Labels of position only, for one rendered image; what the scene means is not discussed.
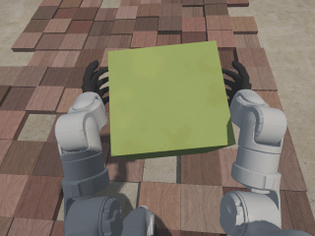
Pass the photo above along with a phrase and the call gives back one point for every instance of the robot left hand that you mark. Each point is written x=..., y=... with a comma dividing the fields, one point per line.
x=90, y=83

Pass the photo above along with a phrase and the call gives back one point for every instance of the robot right hand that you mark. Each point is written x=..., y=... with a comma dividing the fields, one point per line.
x=241, y=81

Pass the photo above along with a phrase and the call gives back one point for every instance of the robot right forearm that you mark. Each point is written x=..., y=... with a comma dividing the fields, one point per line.
x=260, y=143

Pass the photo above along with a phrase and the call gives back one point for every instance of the robot left forearm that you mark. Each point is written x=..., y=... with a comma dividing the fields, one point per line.
x=80, y=149

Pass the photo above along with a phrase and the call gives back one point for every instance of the left robot upper arm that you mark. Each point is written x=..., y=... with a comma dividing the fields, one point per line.
x=99, y=216

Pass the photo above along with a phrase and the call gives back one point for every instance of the right robot upper arm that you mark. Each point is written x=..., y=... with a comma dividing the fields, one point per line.
x=252, y=214

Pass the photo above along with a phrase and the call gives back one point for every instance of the robot left thigh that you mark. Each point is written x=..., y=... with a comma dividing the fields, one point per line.
x=139, y=222

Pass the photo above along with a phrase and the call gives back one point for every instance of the carton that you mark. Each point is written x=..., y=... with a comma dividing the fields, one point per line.
x=167, y=100

